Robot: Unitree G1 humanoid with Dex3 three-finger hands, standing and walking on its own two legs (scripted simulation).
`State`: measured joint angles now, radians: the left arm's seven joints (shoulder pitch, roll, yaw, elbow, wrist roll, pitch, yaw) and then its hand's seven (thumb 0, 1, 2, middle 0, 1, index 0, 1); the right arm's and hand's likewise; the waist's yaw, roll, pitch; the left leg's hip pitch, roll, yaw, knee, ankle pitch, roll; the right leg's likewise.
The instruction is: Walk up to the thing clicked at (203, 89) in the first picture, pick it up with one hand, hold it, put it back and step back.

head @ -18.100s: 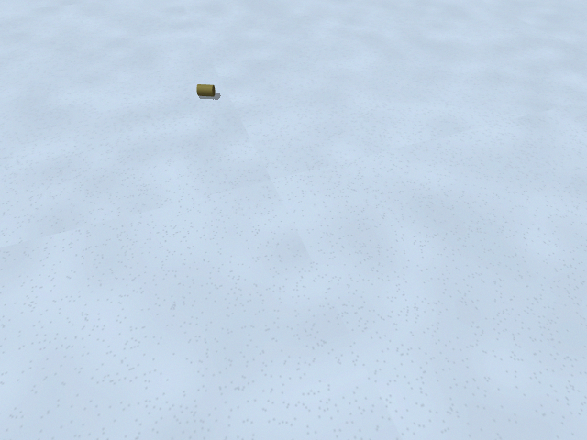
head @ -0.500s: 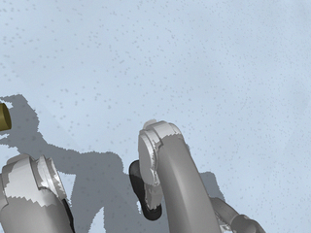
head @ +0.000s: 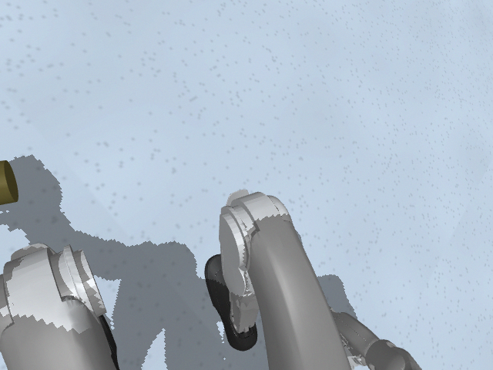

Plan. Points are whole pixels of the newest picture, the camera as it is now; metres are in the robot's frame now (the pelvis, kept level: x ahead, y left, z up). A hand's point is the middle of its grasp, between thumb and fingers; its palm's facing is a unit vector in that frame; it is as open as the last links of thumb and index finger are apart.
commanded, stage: close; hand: left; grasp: from above
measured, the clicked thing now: out of the picture +0.43 +0.30 -0.26
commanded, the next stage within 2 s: settle in 0.46 s
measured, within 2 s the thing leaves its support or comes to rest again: leaves its support in 0.90 s
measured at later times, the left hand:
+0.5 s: hand out of the picture +0.41 +0.30 -0.22, palm faces -0.44 -0.10 -0.89, open 9.8 cm
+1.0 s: hand out of the picture +0.41 +0.31 -0.20, palm faces -0.39 -0.08 -0.91, open 9.6 cm
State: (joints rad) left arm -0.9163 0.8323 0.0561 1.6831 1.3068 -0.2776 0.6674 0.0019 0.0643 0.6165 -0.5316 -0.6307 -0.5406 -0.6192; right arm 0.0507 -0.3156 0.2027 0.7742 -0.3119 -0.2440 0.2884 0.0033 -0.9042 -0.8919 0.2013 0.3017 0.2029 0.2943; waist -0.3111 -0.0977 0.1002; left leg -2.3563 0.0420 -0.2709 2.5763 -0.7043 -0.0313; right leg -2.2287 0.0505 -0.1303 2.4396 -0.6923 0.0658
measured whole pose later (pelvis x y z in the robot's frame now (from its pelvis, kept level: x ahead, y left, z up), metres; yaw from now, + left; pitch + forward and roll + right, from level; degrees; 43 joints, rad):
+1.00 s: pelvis +0.00 +0.00 +0.00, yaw +1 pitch +30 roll -11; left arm -0.79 0.74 0.11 1.39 1.29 -0.26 0.55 0.00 0.09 0.29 -0.87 -0.17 -0.86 -0.22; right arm 0.12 -0.30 0.10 0.77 -0.25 -0.17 0.27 0.00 -0.92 -0.90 0.20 0.30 0.20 0.29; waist -0.26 -0.04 0.01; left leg -2.38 0.04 -0.23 2.55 -0.71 -0.03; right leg -2.26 0.04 -0.10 2.44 -0.71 0.06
